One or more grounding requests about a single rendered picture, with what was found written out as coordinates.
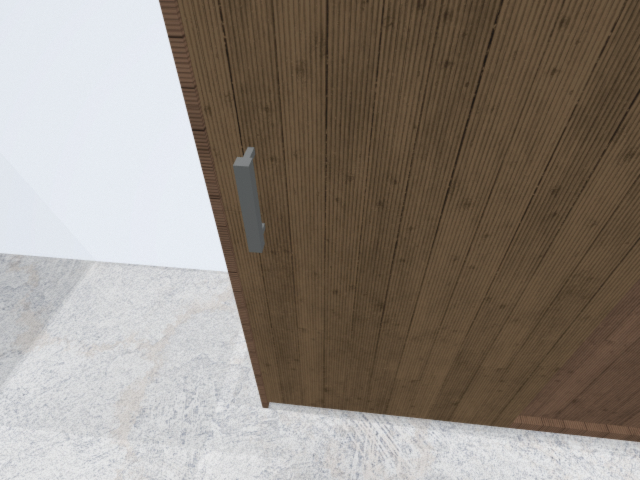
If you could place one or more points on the handle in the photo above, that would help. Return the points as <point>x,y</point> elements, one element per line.
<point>248,197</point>

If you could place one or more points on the wardrobe door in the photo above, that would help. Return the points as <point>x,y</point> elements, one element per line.
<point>600,382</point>
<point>450,191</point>

